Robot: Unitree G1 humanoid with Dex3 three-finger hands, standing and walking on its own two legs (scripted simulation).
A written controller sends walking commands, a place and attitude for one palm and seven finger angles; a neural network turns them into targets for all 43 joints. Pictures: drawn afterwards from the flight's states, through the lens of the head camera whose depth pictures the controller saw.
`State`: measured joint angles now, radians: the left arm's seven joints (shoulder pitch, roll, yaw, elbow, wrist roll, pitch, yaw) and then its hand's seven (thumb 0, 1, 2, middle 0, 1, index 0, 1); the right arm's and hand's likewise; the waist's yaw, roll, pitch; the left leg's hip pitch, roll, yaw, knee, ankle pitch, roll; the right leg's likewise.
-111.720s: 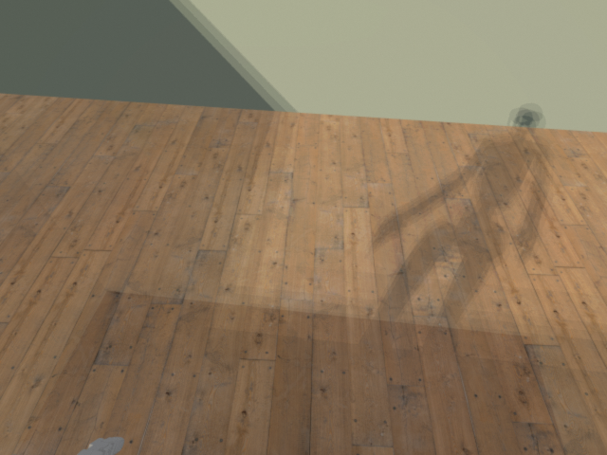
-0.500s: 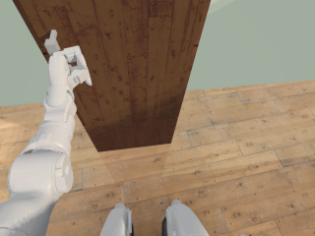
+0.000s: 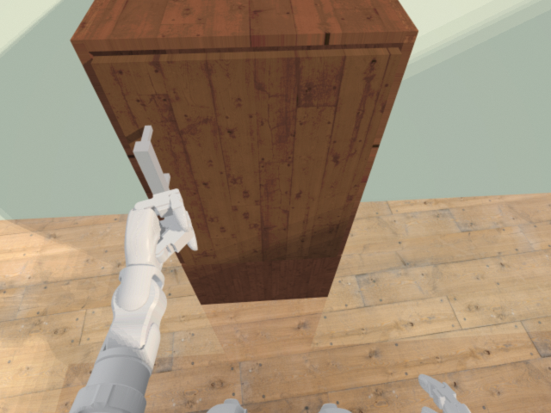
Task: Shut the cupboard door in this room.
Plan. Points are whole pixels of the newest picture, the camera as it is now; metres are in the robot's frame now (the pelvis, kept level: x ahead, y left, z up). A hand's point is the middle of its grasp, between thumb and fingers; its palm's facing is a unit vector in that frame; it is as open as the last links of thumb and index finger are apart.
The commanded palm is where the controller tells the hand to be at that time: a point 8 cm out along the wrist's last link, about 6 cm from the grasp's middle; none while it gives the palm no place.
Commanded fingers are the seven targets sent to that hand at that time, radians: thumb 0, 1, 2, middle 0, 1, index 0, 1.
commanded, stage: pull the fist back off the door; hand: left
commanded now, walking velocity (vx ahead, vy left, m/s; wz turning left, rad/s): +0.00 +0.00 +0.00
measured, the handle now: (156, 166) +0.49 +0.22 +0.06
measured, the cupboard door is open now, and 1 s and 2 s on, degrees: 0 0 0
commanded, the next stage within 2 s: draw the hand back to the body in 0.02 s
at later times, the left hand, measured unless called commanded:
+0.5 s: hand (152, 246) +0.31 +0.16 +0.11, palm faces +0.12 -0.99 -0.04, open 3.1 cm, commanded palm +0.27 +0.22 +0.12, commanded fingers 0.00 0.90 0.90 -1.30 -1.50 -1.30 -1.50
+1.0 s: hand (52, 283) +0.23 +0.23 +0.16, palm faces +0.34 -0.88 -0.32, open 3.7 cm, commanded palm +0.19 +0.27 +0.19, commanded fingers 0.00 0.90 0.90 -0.64 -0.78 -0.64 -0.78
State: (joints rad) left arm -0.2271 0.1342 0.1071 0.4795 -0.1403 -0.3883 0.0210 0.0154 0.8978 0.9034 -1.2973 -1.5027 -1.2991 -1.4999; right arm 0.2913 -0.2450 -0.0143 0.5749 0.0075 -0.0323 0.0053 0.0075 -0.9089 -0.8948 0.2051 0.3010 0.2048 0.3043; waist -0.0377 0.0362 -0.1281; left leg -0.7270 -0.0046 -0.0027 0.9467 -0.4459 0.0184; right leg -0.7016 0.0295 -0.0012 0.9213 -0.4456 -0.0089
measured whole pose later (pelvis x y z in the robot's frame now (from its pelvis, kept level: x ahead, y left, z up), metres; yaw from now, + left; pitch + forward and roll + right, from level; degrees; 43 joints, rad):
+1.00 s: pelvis +0.01 -0.01 +0.05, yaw +2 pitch -2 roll +0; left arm 0.29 0.29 0.18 -0.15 -0.07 -0.05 0.09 0.01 0.89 0.90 -0.90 -1.07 -0.90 -1.06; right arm 0.19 -0.23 0.04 0.60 0.03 -0.07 -0.10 0.01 -0.91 -0.90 0.20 0.30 0.20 0.30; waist 0.04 0.07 -0.02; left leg -0.20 -0.02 -0.02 0.52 -0.27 0.01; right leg -0.18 0.01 -0.01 0.51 -0.29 -0.01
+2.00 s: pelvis +0.02 +0.00 +0.05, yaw +2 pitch +0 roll -1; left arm 0.48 0.35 0.39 -0.37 -0.07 -0.12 0.10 0.01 0.89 0.90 -0.21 -0.30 -0.21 -0.30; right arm 0.18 -0.24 0.00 0.61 0.01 -0.04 -0.07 0.01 -0.91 -0.89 0.21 0.30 0.21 0.30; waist 0.02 0.09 -0.03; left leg -0.22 -0.01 -0.04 0.49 -0.27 0.02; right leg -0.16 0.02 -0.03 0.42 -0.25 -0.01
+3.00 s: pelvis -0.10 +0.03 +0.04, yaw +5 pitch +1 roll -4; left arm 0.55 0.45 0.46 -0.52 -0.02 -0.23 0.17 0.01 0.88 0.90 -0.21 -0.30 -0.21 -0.30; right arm 0.22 -0.20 -0.03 0.62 -0.01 -0.06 -0.09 0.01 -0.91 -0.89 0.21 0.30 0.21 0.30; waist -0.03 0.01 -0.01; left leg -0.47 0.01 -0.03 0.61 -0.17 0.06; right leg -0.42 0.06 0.02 0.73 -0.29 0.02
